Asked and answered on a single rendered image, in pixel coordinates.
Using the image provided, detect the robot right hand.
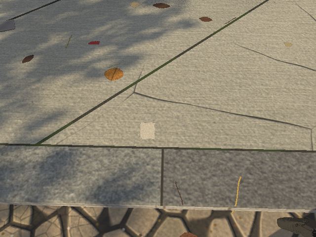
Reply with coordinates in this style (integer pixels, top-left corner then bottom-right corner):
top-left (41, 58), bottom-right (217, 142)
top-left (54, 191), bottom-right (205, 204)
top-left (276, 216), bottom-right (316, 237)

